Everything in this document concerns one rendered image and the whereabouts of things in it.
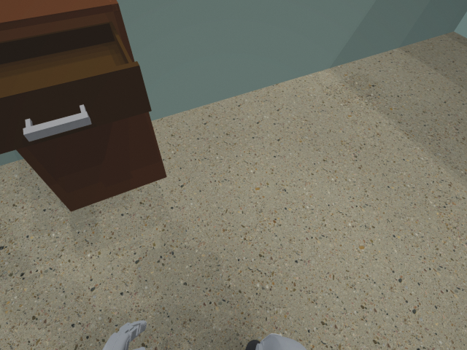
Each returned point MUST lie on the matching cabinet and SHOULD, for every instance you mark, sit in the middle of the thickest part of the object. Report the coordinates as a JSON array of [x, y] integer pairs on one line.
[[89, 166]]

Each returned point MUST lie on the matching drawer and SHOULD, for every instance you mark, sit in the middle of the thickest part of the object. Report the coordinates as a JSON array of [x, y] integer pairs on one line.
[[48, 76]]

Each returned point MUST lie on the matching robot left hand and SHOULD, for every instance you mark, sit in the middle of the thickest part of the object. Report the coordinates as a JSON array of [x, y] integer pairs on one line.
[[120, 340]]

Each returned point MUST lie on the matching handle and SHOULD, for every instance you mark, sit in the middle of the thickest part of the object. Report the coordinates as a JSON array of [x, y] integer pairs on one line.
[[34, 132]]

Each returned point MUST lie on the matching robot right shin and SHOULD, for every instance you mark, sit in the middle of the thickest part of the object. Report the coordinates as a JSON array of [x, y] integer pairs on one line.
[[272, 334]]

